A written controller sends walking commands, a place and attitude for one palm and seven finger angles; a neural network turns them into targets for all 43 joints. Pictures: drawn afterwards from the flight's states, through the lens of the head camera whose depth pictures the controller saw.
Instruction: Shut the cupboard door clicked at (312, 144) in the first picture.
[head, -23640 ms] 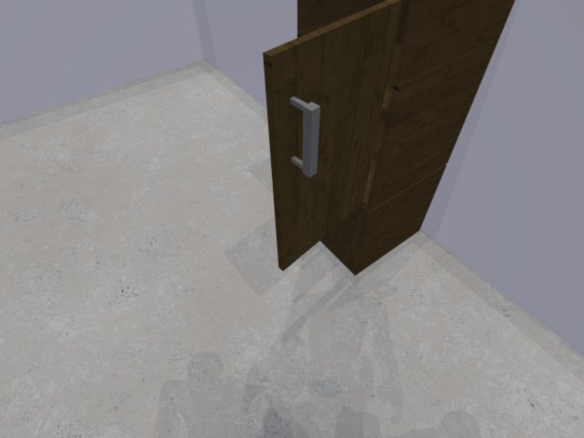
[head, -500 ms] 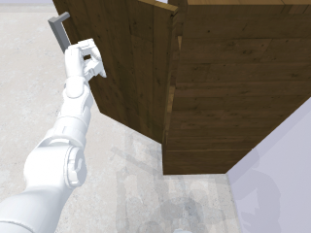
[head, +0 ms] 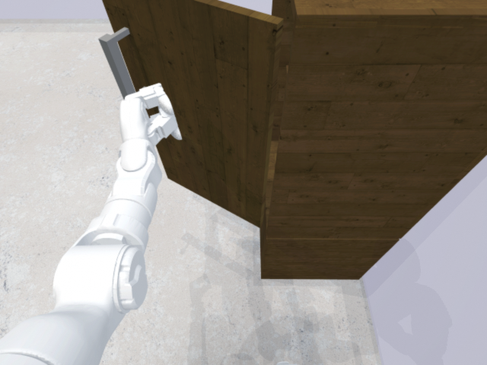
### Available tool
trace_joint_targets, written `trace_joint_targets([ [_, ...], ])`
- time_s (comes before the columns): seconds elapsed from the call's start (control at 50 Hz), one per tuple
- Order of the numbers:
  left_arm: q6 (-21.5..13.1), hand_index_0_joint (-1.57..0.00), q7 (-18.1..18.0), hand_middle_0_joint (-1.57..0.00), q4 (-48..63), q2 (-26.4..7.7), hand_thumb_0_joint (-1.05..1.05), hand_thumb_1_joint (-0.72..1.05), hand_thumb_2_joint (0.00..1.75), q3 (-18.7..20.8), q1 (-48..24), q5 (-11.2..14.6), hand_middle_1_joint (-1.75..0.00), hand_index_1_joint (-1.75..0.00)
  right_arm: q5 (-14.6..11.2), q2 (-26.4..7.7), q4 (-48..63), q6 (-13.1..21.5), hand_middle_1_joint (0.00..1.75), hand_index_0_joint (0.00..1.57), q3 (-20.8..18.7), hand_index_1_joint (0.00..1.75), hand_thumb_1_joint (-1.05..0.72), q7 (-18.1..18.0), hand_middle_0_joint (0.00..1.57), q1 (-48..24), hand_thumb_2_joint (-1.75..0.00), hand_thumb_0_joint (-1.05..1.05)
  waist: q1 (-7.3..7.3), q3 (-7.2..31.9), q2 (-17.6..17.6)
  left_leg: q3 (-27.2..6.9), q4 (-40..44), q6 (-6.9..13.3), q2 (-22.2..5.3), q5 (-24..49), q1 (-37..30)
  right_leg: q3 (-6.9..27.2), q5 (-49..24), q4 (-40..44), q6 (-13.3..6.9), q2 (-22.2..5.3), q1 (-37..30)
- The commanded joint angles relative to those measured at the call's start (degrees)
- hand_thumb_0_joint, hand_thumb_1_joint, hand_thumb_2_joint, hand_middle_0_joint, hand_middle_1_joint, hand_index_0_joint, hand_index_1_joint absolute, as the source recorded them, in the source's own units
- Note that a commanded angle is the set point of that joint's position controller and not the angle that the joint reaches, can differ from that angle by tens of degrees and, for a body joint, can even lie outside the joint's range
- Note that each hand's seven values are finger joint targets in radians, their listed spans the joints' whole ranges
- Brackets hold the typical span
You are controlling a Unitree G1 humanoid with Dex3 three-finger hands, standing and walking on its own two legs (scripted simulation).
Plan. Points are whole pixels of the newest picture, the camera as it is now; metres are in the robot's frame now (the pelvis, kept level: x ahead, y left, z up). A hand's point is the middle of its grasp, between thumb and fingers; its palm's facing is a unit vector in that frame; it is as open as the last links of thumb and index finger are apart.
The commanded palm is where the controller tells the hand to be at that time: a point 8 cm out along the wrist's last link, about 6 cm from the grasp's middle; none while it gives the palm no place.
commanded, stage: draw the hand back to the body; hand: left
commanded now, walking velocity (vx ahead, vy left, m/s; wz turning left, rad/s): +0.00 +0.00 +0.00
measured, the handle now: (128, 69) +0.66 +0.18 +0.12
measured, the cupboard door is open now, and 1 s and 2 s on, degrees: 59 59 59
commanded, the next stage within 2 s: step back with the hand held close in 1.48 s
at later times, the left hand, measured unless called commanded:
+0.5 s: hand (93, 184) +0.34 +0.17 +0.16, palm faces +0.08 -0.99 -0.12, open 3.1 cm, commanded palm +0.30 +0.23 +0.16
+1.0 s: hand out of the picture +0.23 +0.28 +0.18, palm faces +0.40 -0.85 -0.35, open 5.3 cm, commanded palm +0.17 +0.32 +0.20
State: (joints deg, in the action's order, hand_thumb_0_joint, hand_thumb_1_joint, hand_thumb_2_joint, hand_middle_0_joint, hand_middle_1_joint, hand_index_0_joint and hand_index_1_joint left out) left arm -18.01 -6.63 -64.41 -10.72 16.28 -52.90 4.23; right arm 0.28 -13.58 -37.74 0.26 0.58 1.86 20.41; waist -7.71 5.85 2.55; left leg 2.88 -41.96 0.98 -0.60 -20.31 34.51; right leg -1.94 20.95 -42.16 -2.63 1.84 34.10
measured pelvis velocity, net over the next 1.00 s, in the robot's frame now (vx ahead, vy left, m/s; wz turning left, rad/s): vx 0.02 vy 0.03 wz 0.03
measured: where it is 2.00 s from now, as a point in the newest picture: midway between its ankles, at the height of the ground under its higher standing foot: outside the picture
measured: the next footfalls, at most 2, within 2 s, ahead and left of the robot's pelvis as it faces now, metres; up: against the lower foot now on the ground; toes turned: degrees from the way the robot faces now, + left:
none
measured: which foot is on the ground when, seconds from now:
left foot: down 0.00-1.00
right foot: down 0.00-1.00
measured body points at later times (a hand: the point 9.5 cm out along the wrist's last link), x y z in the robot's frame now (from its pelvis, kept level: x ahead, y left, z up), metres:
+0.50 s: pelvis +0.00 +0.01 +0.02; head -0.01 -0.01 +0.47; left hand +0.33 +0.22 +0.17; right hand +0.19 -0.22 -0.06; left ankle +0.00 +0.11 -0.71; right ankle -0.01 -0.09 -0.71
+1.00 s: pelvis +0.02 +0.03 +0.03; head +0.00 -0.01 +0.48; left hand +0.20 +0.32 +0.20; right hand +0.20 -0.18 -0.07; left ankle +0.00 +0.11 -0.71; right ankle -0.01 -0.09 -0.71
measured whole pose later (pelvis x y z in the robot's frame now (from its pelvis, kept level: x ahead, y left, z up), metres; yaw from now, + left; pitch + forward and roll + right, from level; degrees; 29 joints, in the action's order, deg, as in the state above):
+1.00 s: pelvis +0.02 +0.03 +0.03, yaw +2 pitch -3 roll +0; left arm -2.3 -4.5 15.8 -18.5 15.0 20.3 4.9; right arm -1.3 -12.3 -35.0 -1.2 2.7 -3.3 11.5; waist 2.6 0.2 4.8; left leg 1.8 -22.5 2.8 2.1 -14.1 5.1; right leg -2.5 14.5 -21.3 -0.4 -0.1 3.4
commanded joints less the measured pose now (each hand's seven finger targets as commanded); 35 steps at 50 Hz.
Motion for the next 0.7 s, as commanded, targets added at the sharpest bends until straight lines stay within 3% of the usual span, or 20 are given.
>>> trace_joint_targets([
  [0.0,-8.04,-1.3,2.55,-1.3,22.33,-14.84,0.0,0.9,0.9,1.85,-11.16,-0.73,-1.5,-1.5,0.09,-8.35,7.11,1.53,0.3,0.2,-3.55,0.3,-0.9,-0.29,0.2,5.28,-0.9,0.0,5.3,27.57,-2.97,-0.51,2.54,1.31,2.17,19.71,-10.76,2.65,-32.65,3.08,1.83,-0.09,-20.04],
  [0.04,-6.5,-1.3,4.74,-1.3,25.79,-12.74,0.0,0.9,0.9,-0.53,-4.21,-0.19,-1.5,-1.5,-0.68,-8.49,8.02,1.11,0.3,0.2,-4.01,0.3,-0.9,-0.32,0.2,4.91,-0.9,0.0,5.41,26.95,-4.55,-0.1,3.13,1.48,1.86,21.59,-12.15,2.28,-34.86,3.85,1.99,0.0,-21.55],
  [0.06,-5.27,-1.3,5.9,-1.3,29.75,-11.19,0.0,0.9,0.9,-2.26,-3.54,0.82,-1.5,-1.5,-1.41,-8.35,8.46,1.15,0.3,0.2,-4.13,0.3,-0.9,-0.39,0.2,3.86,-0.9,0.0,5.01,25.31,-3.69,0.13,3.74,1.56,1.54,21.38,-13.7,2.16,-34.77,5.02,2.2,0.08,-20.6],
  [0.08,-3.45,-1.3,6.9,-1.3,32.32,-9.79,0.0,0.9,0.9,-3.07,-1.72,2.35,-1.5,-1.5,-1.91,-8.35,8.77,1.15,0.3,0.2,-4.28,0.3,-0.9,-0.64,0.2,3.27,-0.9,0.0,5.05,23.98,-5.11,0.06,4.42,1.6,1.38,20.84,-14.65,1.76,-34.02,6.05,2.34,0.28,-20.76],
  [0.14,1.17,-1.3,8.94,-1.3,42.45,-6.08,0.0,0.9,0.9,-6.83,-0.93,6.48,-1.5,-1.5,-3.28,-8.15,9.58,1.64,0.3,0.2,-4.28,0.3,-0.9,-2.05,0.2,-0.03,-0.9,0.0,4.17,19.32,-4.1,0.03,6.44,1.95,1.1,18.45,-18.17,1.46,-29.84,9.59,2.71,0.29,-20.1],
  [0.18,3.07,-1.3,9.19,-1.3,46.67,-6.28,0.0,0.9,0.9,-7.33,-0.44,7.55,-1.5,-1.5,-3.64,-7.94,8.79,2.54,0.3,0.2,-3.99,0.3,-0.9,-3.06,0.2,-1.75,-0.9,0.0,4.02,15.01,-3.8,-0.56,7.76,2.14,0.87,16.05,-19.27,1.28,-25.66,11.52,2.65,0.36,-18.23],
  [0.22,3.93,-1.3,8.52,-1.3,50.52,-6.8,0.0,0.9,0.9,-7.74,0.36,6.98,-1.5,-1.5,-3.55,-7.62,8.55,3.46,0.3,0.2,-3.41,0.3,-0.9,-3.75,0.2,-3.36,-0.9,0.0,4.27,12.36,-1.46,-1.27,9.05,2.2,0.92,14.13,-20.54,1.03,-21.7,12.32,2.2,0.33,-16.68],
  [0.24,4.14,-1.3,8.18,-1.3,52.4,-7.94,0.0,0.9,0.9,-7.63,1.48,6.37,-1.5,-1.5,-3.49,-7.66,8.49,3.69,0.3,0.2,-3.27,0.3,-0.9,-4.09,0.2,-3.85,-0.9,0.0,4.48,11.94,-1.92,-1.52,9.49,2.25,0.9,13.36,-21.08,0.94,-19.85,12.67,2.25,0.09,-17.01],
  [0.3,5.93,-1.27,7.87,-1.27,53.17,-9.54,0.0,0.9,0.9,-5.9,8.13,5.77,-1.47,-1.47,-3.59,-7.38,8.79,4.43,0.3,0.2,-2.46,0.3,-0.9,-4.43,0.2,-6.61,-0.9,0.0,6.36,10.09,-1.1,-2.13,11.3,1.82,0.94,12.24,-21.51,0.57,-17.13,12.89,1.58,-0.1,-17.17],
  [0.34,7.7,-1.22,8.43,-1.22,55.22,-10.18,0.0,0.9,0.9,-5.27,14.38,6.04,-1.41,-1.41,-3.71,-7.36,9.88,4.55,0.3,0.2,-2.22,0.3,-0.9,-4.49,0.2,-8.3,-0.9,0.0,8.04,11.84,-0.94,-2.07,12.18,1.55,0.95,13.72,-22.73,0.55,-18.08,12.84,1.3,-0.49,-20.04],
  [0.38,10.2,-1.16,9.56,-1.16,57.8,-9.38,0.0,0.9,0.9,-5.18,19.2,7.15,-1.35,-1.35,-4.08,-6.98,11.16,4.65,0.3,0.2,-1.73,0.3,-0.9,-4.57,0.2,-10.88,-0.9,0.0,9.13,11.39,-2.39,-1.99,13.12,1.3,0.88,14.8,-23.11,0.26,-19.65,13.01,1.24,-0.71,-21.81],
  [0.4,8.59,-1.13,7.21,-1.13,63.79,-11.26,0.0,0.9,0.9,-9.08,21.63,2.82,-1.32,-1.32,-3.63,-5.54,12.05,3.67,0.3,0.2,-1.46,0.3,-0.9,-5.12,0.2,-11.95,-0.9,0.0,7.61,8.01,-3.91,-1.98,15.36,1.32,1.08,14.84,-24.53,2.01,-19.3,15.95,1.85,-1.74,-22.32],
  [0.44,9.61,-1.08,5.73,-1.08,62.97,-10.81,0.0,0.9,0.9,-7.91,30.33,2.84,-1.26,-1.26,-3.39,-5.83,12.51,2.42,0.3,0.2,-1.23,0.3,-0.9,-5.66,0.2,-13.13,-0.9,0.0,8.34,4.69,-7.42,-2.03,16.66,1.45,0.73,13.71,-23.3,1.89,-18.06,17.48,2.2,-2.23,-24.2],
  [0.46,10.08,-1.05,5.31,-1.05,64.06,-12.24,0.0,0.9,0.9,-6.77,31.15,2.47,-1.23,-1.23,-3.47,-5.82,12.44,1.76,0.3,0.2,-0.9,0.3,-0.9,-5.84,0.2,-13.86,-0.9,0.0,8.39,3.01,-8.16,-2.17,17.52,1.5,0.51,13.61,-23.82,1.9,-17.75,18.41,2.18,-2.12,-24.0],
  [0.54,11.22,-0.94,4.37,-0.94,72.05,-12.65,0.0,0.9,0.9,-7.04,33.54,1.55,-1.11,-1.11,-2.98,-5.56,12.88,0.8,0.3,0.2,-0.38,0.3,-0.9,-6.13,0.2,-15.07,-0.9,0.0,8.17,1.51,-1.54,-2.39,19.62,1.15,0.31,14.72,-27.65,1.6,-16.95,20.64,1.53,-2.0,-25.66],
  [0.62,11.2,-0.83,3.01,-0.83,83.18,-12.74,0.0,0.9,0.9,-7.15,35.98,0.51,-0.99,-0.99,-2.32,-4.91,13.27,1.78,0.3,0.2,0.15,0.3,-0.9,-6.0,0.2,-16.02,-0.9,0.0,8.13,4.74,5.71,-3.33,20.84,0.42,0.07,19.72,-33.36,0.8,-19.35,21.22,0.9,-1.59,-27.69],
  [0.64,11.51,-0.81,2.76,-0.81,84.34,-13.4,0.0,0.9,0.9,-6.88,38.89,0.5,-0.96,-0.96,-1.97,-5.22,13.22,2.02,0.3,0.2,0.15,0.3,-0.9,-6.09,0.2,-15.97,-0.9,0.0,8.34,4.84,3.64,-3.45,20.89,0.65,0.0,20.59,-33.49,0.83,-19.9,21.62,1.01,-1.58,-28.54],
  [0.66,11.42,-0.78,2.34,-0.78,86.43,-14.55,0.0,0.9,0.9,-5.5,39.46,0.35,-0.93,-0.93,-1.87,-5.2,13.31,2.29,0.3,0.2,0.29,0.3,-0.9,-6.08,0.2,-16.28,-0.9,0.0,8.56,5.44,3.57,-3.6,21.15,0.58,0.04,21.37,-34.08,0.63,-20.49,21.78,1.04,-1.49,-28.71],
  [0.68,11.63,-0.75,2.12,-0.75,86.9,-13.6,0.0,0.9,0.9,-5.84,42.48,0.4,-0.9,-0.9,-1.78,-4.96,13.14,2.38,0.3,0.2,0.23,0.3,-0.9,-6.07,0.2,-16.48,-0.9,0.0,8.57,4.37,3.42,-3.77,21.32,0.44,-0.17,22.05,-34.1,0.45,-20.51,21.83,1.01,-1.42,-28.89],
])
